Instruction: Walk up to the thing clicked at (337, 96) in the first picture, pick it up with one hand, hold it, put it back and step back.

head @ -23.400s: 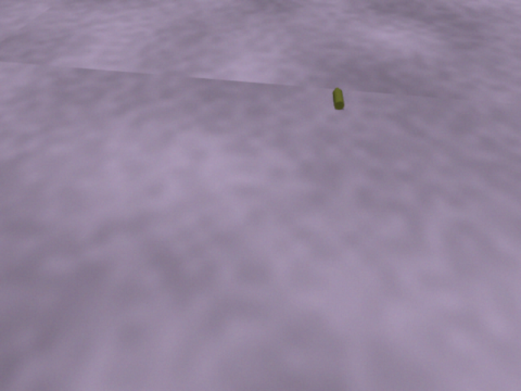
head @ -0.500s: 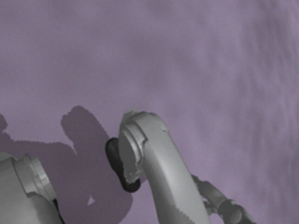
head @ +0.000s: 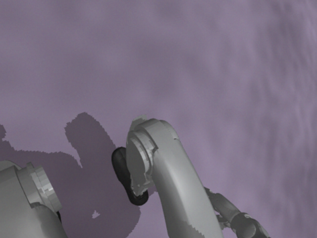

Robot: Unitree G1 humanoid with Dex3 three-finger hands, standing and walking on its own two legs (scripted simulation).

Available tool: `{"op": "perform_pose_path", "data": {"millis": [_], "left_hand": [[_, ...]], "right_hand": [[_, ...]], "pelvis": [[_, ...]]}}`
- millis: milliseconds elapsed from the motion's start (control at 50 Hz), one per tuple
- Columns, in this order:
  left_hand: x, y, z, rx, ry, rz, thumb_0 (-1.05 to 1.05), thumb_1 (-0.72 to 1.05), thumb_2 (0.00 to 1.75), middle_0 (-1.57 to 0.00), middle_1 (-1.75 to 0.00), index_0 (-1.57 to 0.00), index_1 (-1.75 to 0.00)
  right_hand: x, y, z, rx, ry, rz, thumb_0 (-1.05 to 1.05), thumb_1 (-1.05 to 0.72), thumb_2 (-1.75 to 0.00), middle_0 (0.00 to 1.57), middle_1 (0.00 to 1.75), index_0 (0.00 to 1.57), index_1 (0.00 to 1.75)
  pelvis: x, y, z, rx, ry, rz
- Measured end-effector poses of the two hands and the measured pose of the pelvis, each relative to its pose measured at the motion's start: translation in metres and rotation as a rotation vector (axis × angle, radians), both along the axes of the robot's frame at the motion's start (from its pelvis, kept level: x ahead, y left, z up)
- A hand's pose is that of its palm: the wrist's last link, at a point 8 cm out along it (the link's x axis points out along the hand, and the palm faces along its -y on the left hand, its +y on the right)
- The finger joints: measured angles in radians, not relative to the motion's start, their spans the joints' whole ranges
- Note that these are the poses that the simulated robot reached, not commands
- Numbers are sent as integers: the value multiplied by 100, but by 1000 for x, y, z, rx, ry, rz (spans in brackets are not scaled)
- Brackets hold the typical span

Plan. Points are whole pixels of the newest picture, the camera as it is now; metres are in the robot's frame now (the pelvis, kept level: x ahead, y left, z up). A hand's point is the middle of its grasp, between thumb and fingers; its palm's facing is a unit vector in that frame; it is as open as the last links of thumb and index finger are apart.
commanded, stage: close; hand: left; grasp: from above
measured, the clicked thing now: out of the picture +0.46 +0.39 -0.28
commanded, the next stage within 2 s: settle in 0.12 s
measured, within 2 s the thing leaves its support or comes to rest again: leaves its support in 0.46 s
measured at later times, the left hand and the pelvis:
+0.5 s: hand out of the picture +0.46 +0.39 -0.24, palm faces -0.42 -0.16 -0.89, open 9.6 cm; pelvis +0.00 +0.00 +0.00, yaw +0 degrees
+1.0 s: hand out of the picture +0.45 +0.41 -0.15, palm faces -0.44 -0.13 -0.89, open 9.5 cm; pelvis +0.00 +0.00 +0.02, yaw +4 degrees
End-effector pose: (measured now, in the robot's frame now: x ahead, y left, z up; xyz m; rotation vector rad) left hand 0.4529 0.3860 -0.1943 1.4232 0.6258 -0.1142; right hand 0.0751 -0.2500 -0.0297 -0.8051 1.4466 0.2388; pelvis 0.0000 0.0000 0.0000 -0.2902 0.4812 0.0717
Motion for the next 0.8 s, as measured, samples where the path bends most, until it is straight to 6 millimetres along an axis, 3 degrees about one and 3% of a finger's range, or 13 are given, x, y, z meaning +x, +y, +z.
{"op": "perform_pose_path", "data": {"millis": [440, 600, 800], "left_hand": [[4, 4, 5, 10, 1, 12, 1, 5, 57, -53, -91, -61, -81], [9, 12, 27, 26, -29, 17, 2, 5, 56, -54, -89, -62, -79], [5, 24, 73, 49, -22, 14, 2, 6, 53, -56, -87, -64, -77]], "right_hand": [[-4, -1, 0, -3, 8, -14, 0, -90, -90, 20, 30, 21, 30], [4, -2, 0, 5, -14, -26, 0, -90, -90, 20, 30, 21, 30], [22, -5, -8, 36, -69, -55, 0, -90, -90, 20, 30, 21, 30]], "pelvis": [[0, 0, 0, 2, 8, -1], [1, 0, 3, 3, 23, 5], [0, -1, 9, 19, 51, 23]]}}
